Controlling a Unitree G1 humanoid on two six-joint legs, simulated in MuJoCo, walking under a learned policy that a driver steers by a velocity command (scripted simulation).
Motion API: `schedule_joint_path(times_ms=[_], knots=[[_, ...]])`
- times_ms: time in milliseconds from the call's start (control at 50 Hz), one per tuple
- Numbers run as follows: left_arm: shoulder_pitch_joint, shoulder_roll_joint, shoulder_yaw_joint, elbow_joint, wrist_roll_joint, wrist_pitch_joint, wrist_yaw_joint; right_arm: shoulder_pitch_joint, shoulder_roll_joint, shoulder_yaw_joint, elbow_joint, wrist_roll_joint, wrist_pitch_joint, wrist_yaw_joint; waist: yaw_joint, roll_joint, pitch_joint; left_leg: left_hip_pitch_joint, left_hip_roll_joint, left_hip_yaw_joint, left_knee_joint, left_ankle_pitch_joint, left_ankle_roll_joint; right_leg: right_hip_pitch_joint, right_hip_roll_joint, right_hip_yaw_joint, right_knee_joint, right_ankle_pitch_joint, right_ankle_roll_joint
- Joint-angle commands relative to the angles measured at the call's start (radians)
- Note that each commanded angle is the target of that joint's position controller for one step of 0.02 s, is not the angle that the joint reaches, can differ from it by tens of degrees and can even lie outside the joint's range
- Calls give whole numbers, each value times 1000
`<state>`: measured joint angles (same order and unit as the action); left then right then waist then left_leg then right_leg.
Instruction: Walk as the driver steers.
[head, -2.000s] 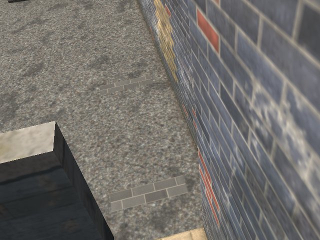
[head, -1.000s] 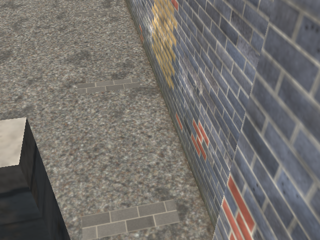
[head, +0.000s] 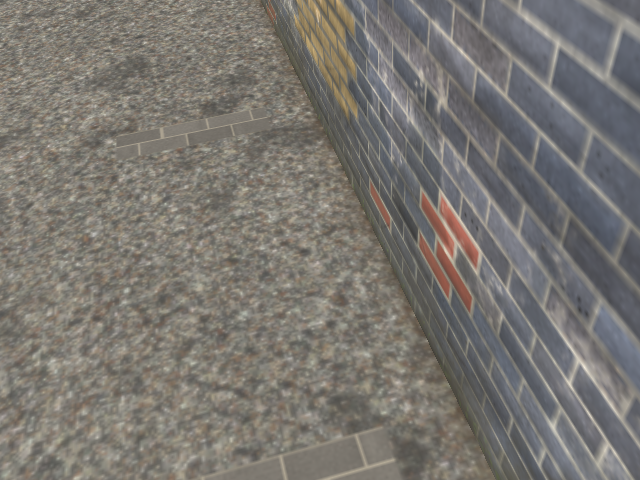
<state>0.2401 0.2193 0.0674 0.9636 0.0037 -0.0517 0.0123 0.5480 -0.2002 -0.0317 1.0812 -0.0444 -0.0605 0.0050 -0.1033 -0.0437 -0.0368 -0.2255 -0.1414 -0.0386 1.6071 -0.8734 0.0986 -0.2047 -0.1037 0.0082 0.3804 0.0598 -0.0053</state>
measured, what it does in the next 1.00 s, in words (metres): goes down, turning left: left foot 0.22 m lower, then right foot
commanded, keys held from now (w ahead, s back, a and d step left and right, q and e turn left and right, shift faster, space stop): w+q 0.18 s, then q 0.54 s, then no key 0.08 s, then e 0.20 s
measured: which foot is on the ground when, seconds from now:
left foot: up 0.00-0.46, down 0.48-1.00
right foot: down 0.00-0.46, up 0.48-0.78, down 0.80-1.00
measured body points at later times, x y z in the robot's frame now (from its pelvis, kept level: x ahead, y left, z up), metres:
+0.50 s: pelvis +0.25 +0.03 -0.21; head +0.28 +0.03 +0.23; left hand +0.13 +0.25 -0.35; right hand +0.45 -0.16 -0.35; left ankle +0.31 +0.12 -0.97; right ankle +0.08 -0.10 -0.70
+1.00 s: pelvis +0.43 +0.02 -0.26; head +0.43 -0.01 +0.19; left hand +0.45 +0.29 -0.36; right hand +0.61 -0.16 -0.41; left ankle +0.30 +0.11 -0.99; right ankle +0.51 -0.04 -0.99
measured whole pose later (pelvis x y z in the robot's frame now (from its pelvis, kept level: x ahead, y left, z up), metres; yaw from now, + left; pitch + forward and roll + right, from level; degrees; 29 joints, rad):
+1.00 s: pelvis +0.43 +0.02 -0.26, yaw +27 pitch +0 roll +1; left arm 0.16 0.18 0.00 0.81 0.01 0.01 0.00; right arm 0.27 -0.24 -0.03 0.84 -0.01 0.04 0.04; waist -0.01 0.05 -0.03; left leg -0.13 -0.04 -0.10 0.53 -0.39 0.00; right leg -0.35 0.02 -0.03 0.59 -0.24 -0.04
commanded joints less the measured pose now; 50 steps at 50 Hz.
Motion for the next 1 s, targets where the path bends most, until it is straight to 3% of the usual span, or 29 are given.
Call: schedule_joint_path(times_ms=[20, 40, 60, 80, 120, 140, 200, 240, 280, 360, 380, 420, 460, 480, 500, 520, 540, 580, 600, 620, 660, 720, 800, 820, 840, 860, 880, 920, 1000], knots=[[466, 171, 41, 115, 13, 28, -36, 193, 46, 16, -22, -1, 38, -7, 51, -104, 43, -795, 17, -124, 390, -35, 38, 553, -300, 215, 360, 651, -9], [458, 152, 26, 86, -16, 16, -37, 146, 12, 14, -22, -17, 51, -10, 76, -122, 69, -783, 25, -127, 373, 68, 33, 383, -275, 232, 279, 310, 2], [400, 223, 33, 91, -50, -2, -35, 42, 8, 20, -75, -35, 52, -7, 91, -264, 54, -814, 71, -142, 453, 219, 19, 215, -355, 452, 107, -330, -82], [406, 209, 21, 103, -84, -16, -29, -35, -17, 12, -88, -54, 52, 8, 99, -276, 131, -842, 112, -159, 422, 311, -1, 76, -374, 535, 40, -469, -144], [302, 98, -30, 88, -45, -50, -28, -160, -10, 20, -103, -25, 38, 22, 54, -108, 253, -800, 121, -227, 153, 641, -24, -177, -280, 296, 89, -303, -86], [187, 38, -52, 49, -57, -49, -8, -172, 0, 26, -103, 25, 47, 26, -4, -53, 267, -658, 106, -207, -98, 852, -89, -402, -225, 166, 117, -462, -68], [230, 116, -53, 37, -68, -87, 0, -172, 3, 18, -104, -7, 64, 21, -14, -117, 164, -543, 80, -134, -276, 1042, -123, -334, -183, 45, 244, -7, -32], [198, 109, -55, 24, -86, -110, 24, -371, -38, 8, -179, 9, 37, 21, 29, -225, 141, -467, 69, -58, -580, 1356, -125, -310, -104, -111, 290, -177, -17], [243, 100, -53, 16, -88, -117, 35, -462, -41, -1, -203, 16, 21, 24, 66, -173, 144, -315, 73, -38, -727, 1486, -115, -338, -93, -123, 343, -265, -24], [350, 93, -42, -4, -59, -88, 45, -556, -28, -2, -220, 0, -6, 27, 143, -61, 216, -361, 109, 1, -1014, 1396, -101, -138, -109, -119, 490, -126, -50], [320, 61, -41, -25, -19, -61, 31, -595, -2, 1, -257, -5, -14, 29, 189, -106, 220, -324, 111, 86, -1122, 1429, -118, -80, -76, -147, 513, -156, -80], [315, 96, -17, -20, 2, -18, 24, -439, -7, -5, -208, 16, 1, 53, 158, -68, 108, -136, 167, 45, -1283, 1437, -60, -2, -86, -124, 715, -88, -125], [231, 126, 0, -54, -13, -2, 32, -96, -89, -49, -94, -29, 4, 63, -7, 36, 45, 179, 151, 49, -1531, 1382, 17, -93, -65, -120, 1158, 146, -125], [186, 99, 3, -75, 3, -8, 19, -2, -144, -68, -49, -33, 24, 64, -46, 184, 28, 439, 221, -12, -1508, 1585, 74, -348, 93, -193, 1498, -560, -100], [236, -11, -33, -137, -1, -11, 8, -12, -233, -72, -54, -31, 26, 62, 63, 278, -149, 835, 352, -61, -859, 2141, 89, -780, 125, -128, 1736, -1022, -66], [160, 25, -49, -188, -4, -19, -1, -23, -253, -78, -111, 4, 29, 44, -19, 284, -256, 999, 439, -210, -836, 2191, 213, -1077, 94, -78, 1770, -960, -83], [119, 65, -49, -208, 11, -19, 4, -105, -236, -74, -140, 33, 38, 26, -17, 212, -264, 868, 470, -266, -939, 1900, 232, -1084, 40, -23, 1647, -827, -84], [93, 34, -70, -223, 47, -12, -6, -212, -208, -58, -156, 30, 52, -18, 91, 197, -198, 502, 476, -323, -1054, 1266, 249, -1013, 0, 53, 1395, -533, -28], [52, 65, -68, -205, 69, 1, 1, -274, -151, -36, -202, 14, 56, -13, 109, 131, -132, 199, 442, -318, -1080, 1401, 241, -843, 26, 20, 1349, -406, 6], [-17, 56, -75, -244, 44, 16, -8, -314, -135, -28, -228, 16, 53, -13, 140, 84, -59, -62, 373, -265, -1176, 1348, 206, -651, 36, 4, 1042, -237, 42], [1, 56, -70, -220, 44, 29, 6, -338, -185, -39, -246, 24, 49, -9, 160, 135, -56, -245, 263, -154, -1173, 1462, 147, -339, 71, -40, 745, -118, 67], [-81, 47, -82, -279, 4, 24, 20, -317, -201, -60, -273, 66, 55, 1, 133, 207, -125, -163, 236, -169, -1108, 1330, 102, -192, 78, -1, 512, 12, 58], [-66, 71, -54, -305, 0, 44, -9, -321, -197, -62, -339, 52, 85, 38, 146, 182, -48, -212, 249, -313, -1085, 955, 75, -34, 76, -6, 305, -229, 29], [-26, 43, -58, -285, 2, 40, -14, -296, -163, -58, -345, 42, 84, 35, 169, 119, -6, -267, 220, -316, -1057, 870, 41, 71, 51, -7, 183, -173, 14], [7, 79, -51, -259, 25, 23, -14, -169, -44, -28, -338, 41, 72, 25, 107, -76, -35, -330, 133, -252, -941, 640, -16, 190, -123, 150, 163, 78, -12], [-39, 64, -63, -265, 21, 25, 2, -80, -27, -17, -307, 63, 82, 28, 66, -231, -139, -205, 111, -158, -922, 441, -50, 130, -242, 352, 35, 22, -111], [-130, 30, -75, -272, 11, 36, 9, -121, -100, -31, -292, 55, 105, 31, 47, -194, -67, -110, 157, -128, -993, 495, -55, -22, -198, 441, -49, -320, -100], [-149, 83, -51, -235, 17, 54, 0, -149, -115, -25, -263, 36, 113, 31, 44, -123, 109, -28, 138, -96, -1082, 586, -57, -155, -86, 303, -58, -424, -31], [-101, 124, -21, -184, -9, 49, -21, -167, -152, -26, -237, 33, 92, 26, 79, -82, 36, 15, 172, -65, -1137, 660, -67, 14, -39, 266, 0, -193, -21]])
